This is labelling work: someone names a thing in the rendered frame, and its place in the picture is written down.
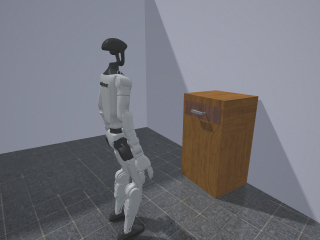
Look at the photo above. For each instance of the left robot upper arm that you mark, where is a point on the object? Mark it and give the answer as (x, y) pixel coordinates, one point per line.
(100, 105)

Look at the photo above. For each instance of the robot right thigh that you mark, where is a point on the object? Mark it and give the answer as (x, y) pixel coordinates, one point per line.
(125, 153)

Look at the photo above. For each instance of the handle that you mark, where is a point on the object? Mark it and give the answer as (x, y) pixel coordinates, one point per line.
(198, 112)

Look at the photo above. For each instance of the left robot forearm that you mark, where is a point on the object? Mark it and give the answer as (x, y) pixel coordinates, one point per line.
(106, 123)

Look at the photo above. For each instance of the right robot upper arm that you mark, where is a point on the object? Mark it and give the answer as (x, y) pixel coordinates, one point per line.
(123, 85)

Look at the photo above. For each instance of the cabinet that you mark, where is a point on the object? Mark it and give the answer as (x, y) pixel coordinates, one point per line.
(217, 157)

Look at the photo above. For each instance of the drawer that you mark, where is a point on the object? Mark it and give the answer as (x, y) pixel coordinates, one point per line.
(213, 113)

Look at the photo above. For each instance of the robot right hand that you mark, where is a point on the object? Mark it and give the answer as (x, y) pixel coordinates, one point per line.
(142, 163)

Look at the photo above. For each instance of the robot right foot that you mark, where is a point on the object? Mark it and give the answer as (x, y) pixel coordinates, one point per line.
(135, 230)

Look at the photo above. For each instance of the right robot forearm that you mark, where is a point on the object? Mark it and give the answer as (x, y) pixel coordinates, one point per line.
(130, 134)

